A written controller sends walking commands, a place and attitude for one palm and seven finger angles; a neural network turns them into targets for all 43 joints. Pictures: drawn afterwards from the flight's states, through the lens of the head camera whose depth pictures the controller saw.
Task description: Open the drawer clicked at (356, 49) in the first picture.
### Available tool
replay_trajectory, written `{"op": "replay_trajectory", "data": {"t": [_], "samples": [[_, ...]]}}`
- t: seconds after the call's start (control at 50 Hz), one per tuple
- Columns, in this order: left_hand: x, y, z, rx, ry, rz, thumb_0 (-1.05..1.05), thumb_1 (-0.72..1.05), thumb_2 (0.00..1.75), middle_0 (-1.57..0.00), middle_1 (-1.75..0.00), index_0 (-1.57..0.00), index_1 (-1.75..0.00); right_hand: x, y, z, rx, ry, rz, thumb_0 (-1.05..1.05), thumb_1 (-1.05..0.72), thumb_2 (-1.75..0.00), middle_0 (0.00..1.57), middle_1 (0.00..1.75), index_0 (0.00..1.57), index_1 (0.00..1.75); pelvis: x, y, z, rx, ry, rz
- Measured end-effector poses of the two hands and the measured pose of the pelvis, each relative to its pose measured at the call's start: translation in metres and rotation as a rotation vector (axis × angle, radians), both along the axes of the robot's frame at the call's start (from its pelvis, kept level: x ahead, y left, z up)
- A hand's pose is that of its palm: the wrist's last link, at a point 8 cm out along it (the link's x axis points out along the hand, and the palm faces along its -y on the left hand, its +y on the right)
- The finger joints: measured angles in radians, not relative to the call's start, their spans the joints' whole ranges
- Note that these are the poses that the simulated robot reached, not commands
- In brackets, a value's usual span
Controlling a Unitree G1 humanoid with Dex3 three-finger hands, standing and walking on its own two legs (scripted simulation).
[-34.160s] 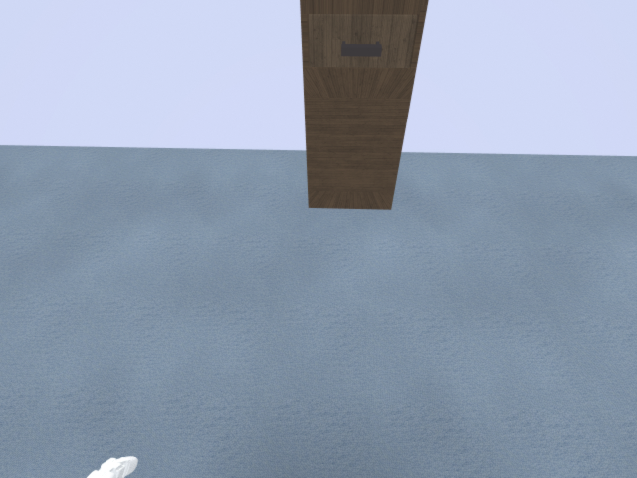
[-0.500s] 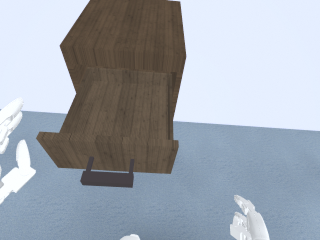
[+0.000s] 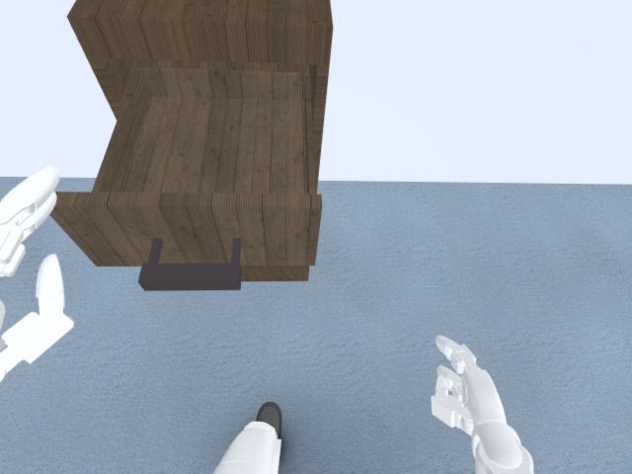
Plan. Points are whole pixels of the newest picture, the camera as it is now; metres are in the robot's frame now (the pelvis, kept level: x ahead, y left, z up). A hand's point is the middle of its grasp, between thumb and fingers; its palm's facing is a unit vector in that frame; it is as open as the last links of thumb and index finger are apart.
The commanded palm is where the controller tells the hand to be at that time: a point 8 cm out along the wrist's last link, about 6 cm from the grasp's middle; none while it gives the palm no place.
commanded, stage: stop stepping back and stand still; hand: left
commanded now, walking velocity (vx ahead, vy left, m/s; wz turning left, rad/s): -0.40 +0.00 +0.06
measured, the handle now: (194, 261) +0.37 +0.20 -0.01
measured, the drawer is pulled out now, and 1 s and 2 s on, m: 0.29 0.29 0.29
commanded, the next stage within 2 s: let the arm hang, fingers relaxed in 1.08 s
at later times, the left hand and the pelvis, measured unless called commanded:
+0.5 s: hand out of the picture +0.05 +0.23 +0.20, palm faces +0.39 -0.79 -0.47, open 7.5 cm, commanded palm -0.01 +0.28 +0.19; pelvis -0.11 -0.01 +0.01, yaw +5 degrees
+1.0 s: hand out of the picture -0.01 +0.23 +0.21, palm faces +0.43 -0.75 -0.50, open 7.5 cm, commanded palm -0.07 +0.28 +0.19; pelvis -0.17 -0.02 +0.02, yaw +6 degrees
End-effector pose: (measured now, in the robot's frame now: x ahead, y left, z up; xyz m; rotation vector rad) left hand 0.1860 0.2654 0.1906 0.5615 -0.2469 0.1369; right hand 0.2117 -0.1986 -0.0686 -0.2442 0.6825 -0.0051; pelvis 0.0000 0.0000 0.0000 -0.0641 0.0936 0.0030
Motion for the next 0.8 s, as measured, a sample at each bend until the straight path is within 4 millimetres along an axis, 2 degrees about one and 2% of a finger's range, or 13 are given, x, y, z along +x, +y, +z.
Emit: {"op": "replay_trajectory", "data": {"t": [0.04, 0.08, 0.14, 0.26, 0.34, 0.38, 0.44, 0.5, 0.56, 0.6, 0.66, 0.74, 0.8], "samples": [[-0.021, -0.009, 0.008, 0.027, 0.007, -0.025, 0.02, 0.89, 0.89, -0.21, -0.3, -0.21, -0.31, -0.017, -0.01, -0.002, 0.009, 0.011, -0.013, 0.01, -0.9, -0.9, 0.21, 0.3, 0.21, 0.3, -0.013, -0.005, 0.001, -0.034, -0.031, 0.024], [-0.045, -0.013, 0.019, 0.057, -0.016, -0.024, 0.02, 0.88, 0.89, -0.21, -0.3, -0.21, -0.31, -0.037, -0.02, 0.0, 0.012, 0.044, -0.051, 0.01, -0.9, -0.9, 0.21, 0.3, 0.21, 0.3, -0.018, -0.011, 0.004, -0.014, -0.042, 0.04], [-0.078, -0.002, 0.025, 0.06, -0.036, 0.071, 0.02, 0.88, 0.89, -0.22, -0.3, -0.22, -0.31, -0.062, -0.036, 0.009, -0.021, 0.083, -0.107, 0.02, -0.9, -0.9, 0.21, 0.3, 0.21, 0.3, -0.019, -0.015, 0.012, 0.041, -0.032, 0.038], [-0.109, 0.03, -0.009, -0.078, -0.002, 0.316, 0.01, 0.88, 0.89, -0.21, -0.3, -0.21, -0.31, -0.084, -0.048, 0.02, -0.081, 0.038, -0.119, 0.02, -0.9, -0.9, 0.21, 0.3, 0.2, 0.3, -0.044, -0.011, 0.013, 0.068, -0.035, 0.076], [-0.125, 0.027, -0.026, -0.17, 0.0, 0.317, 0.02, 0.89, 0.89, -0.21, -0.3, -0.21, -0.31, -0.097, -0.042, 0.025, -0.09, -0.006, -0.089, 0.02, -0.9, -0.9, 0.2, 0.3, 0.2, 0.3, -0.072, -0.004, 0.008, 0.088, -0.073, 0.094], [-0.137, 0.019, -0.02, -0.156, -0.002, 0.277, 0.02, 0.89, 0.89, -0.21, -0.3, -0.2, -0.31, -0.107, -0.033, 0.03, -0.068, -0.034, -0.069, 0.02, -0.9, -0.9, 0.2, 0.3, 0.2, 0.3, -0.084, -0.004, 0.009, 0.096, -0.088, 0.077], [-0.156, 0.008, 0.002, -0.088, -0.04, 0.207, 0.02, 0.89, 0.89, -0.21, -0.3, -0.21, -0.31, -0.125, -0.02, 0.031, -0.022, -0.057, -0.035, 0.02, -0.9, -0.9, 0.2, 0.3, 0.2, 0.3, -0.1, -0.007, 0.011, 0.09, -0.097, 0.082], [-0.177, 0.003, 0.024, -0.007, -0.102, 0.181, 0.02, 0.88, 0.89, -0.21, -0.3, -0.21, -0.31, -0.144, -0.01, 0.023, 0.022, -0.04, -0.01, 0.01, -0.9, -0.9, 0.2, 0.3, 0.2, 0.3, -0.115, -0.011, 0.012, 0.076, -0.102, 0.088], [-0.197, 0.007, 0.035, 0.043, -0.131, 0.219, 0.02, 0.88, 0.89, -0.21, -0.3, -0.21, -0.31, -0.162, -0.007, 0.01, 0.056, 0.005, -0.005, 0.01, -0.9, -0.9, 0.21, 0.3, 0.2, 0.3, -0.127, -0.014, 0.012, 0.049, -0.115, 0.109], [-0.209, 0.012, 0.03, 0.04, -0.117, 0.266, 0.02, 0.88, 0.89, -0.21, -0.3, -0.21, -0.31, -0.173, -0.009, 0.001, 0.068, 0.038, -0.011, 0.01, -0.9, -0.9, 0.21, 0.3, 0.21, 0.3, -0.135, -0.015, 0.01, 0.046, -0.111, 0.116], [-0.223, 0.019, 0.008, -0.045, -0.066, 0.328, 0.01, 0.89, 0.89, -0.21, -0.3, -0.21, -0.31, -0.19, -0.017, -0.006, 0.047, 0.085, -0.02, 0.02, -0.9, -0.9, 0.21, 0.3, 0.21, 0.3, -0.146, -0.015, 0.009, 0.067, -0.106, 0.104], [-0.23, 0.02, -0.027, -0.172, 0.012, 0.358, 0.01, 0.89, 0.89, -0.21, -0.3, -0.2, -0.31, -0.211, -0.031, 0.001, -0.029, 0.107, -0.042, 0.02, -0.9, -0.9, 0.21, 0.3, 0.21, 0.3, -0.156, -0.013, 0.012, 0.079, -0.083, 0.1], [-0.23, 0.016, -0.034, -0.2, 0.002, 0.309, 0.02, 0.89, 0.89, -0.21, -0.3, -0.2, -0.31, -0.22, -0.04, 0.007, -0.102, 0.066, -0.055, 0.02, -0.9, -0.9, 0.21, 0.3, 0.21, 0.3, -0.166, -0.007, 0.005, 0.06, -0.077, 0.111]]}}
